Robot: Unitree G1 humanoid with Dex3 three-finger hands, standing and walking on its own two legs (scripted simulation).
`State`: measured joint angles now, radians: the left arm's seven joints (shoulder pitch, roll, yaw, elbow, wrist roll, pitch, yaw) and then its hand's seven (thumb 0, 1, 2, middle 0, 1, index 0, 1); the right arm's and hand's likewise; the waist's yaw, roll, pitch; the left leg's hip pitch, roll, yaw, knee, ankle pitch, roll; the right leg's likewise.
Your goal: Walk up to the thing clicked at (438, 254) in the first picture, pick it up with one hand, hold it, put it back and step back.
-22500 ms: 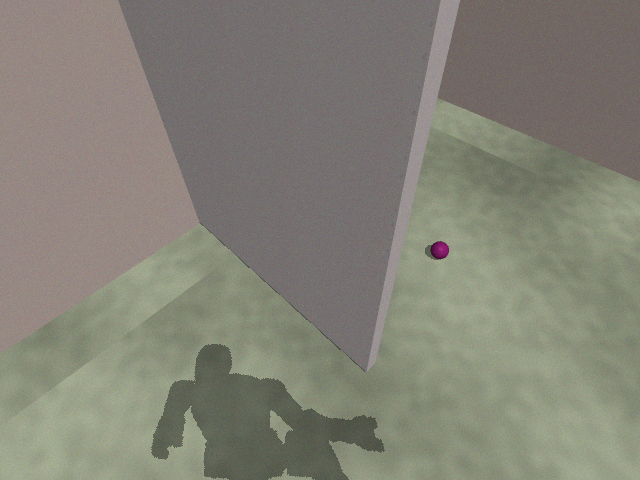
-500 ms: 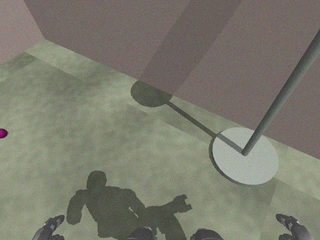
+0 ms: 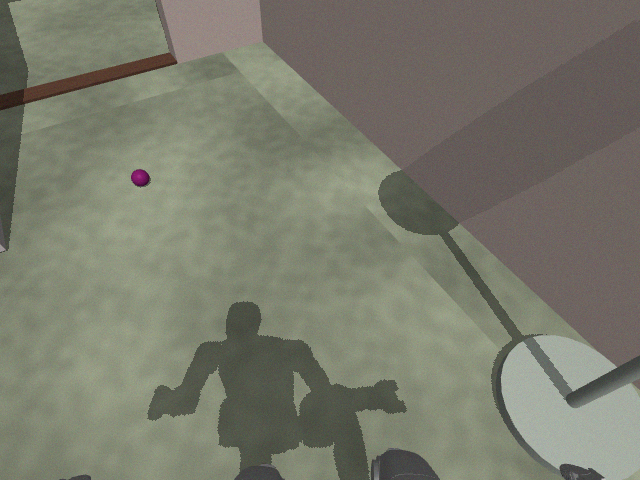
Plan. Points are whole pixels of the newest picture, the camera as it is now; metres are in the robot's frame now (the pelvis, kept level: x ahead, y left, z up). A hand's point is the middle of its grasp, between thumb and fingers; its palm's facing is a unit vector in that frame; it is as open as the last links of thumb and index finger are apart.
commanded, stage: walk up
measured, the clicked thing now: (140, 177) +1.30 +0.74 -0.71
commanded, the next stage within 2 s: stand in 1.50 s
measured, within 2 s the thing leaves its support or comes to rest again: neither
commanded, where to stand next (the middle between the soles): +0.08 +0.01 m, yaw +21 degrees
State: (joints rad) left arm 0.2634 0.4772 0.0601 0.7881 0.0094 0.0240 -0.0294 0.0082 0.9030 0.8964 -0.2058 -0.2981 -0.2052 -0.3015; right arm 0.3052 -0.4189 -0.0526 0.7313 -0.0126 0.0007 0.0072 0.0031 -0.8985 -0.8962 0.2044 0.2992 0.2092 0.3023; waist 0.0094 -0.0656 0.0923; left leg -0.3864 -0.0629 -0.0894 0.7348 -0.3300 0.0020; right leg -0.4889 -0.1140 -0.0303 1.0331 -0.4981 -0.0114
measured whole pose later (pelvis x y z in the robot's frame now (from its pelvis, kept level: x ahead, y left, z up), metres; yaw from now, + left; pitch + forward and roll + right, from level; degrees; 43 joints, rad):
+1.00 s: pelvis +0.01 -0.02 +0.01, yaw +23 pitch -2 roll -1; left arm 0.20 0.40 0.02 0.97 0.00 -0.01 -0.01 0.01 0.90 0.90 -0.21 -0.30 -0.21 -0.30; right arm 0.19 -0.38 -0.02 0.97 -0.01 -0.01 0.00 0.00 -0.90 -0.90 0.20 0.30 0.21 0.30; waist 0.01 0.00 0.07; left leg -0.37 -0.05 -0.09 0.70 -0.30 0.01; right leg -0.30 -0.05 -0.02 0.68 -0.34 0.02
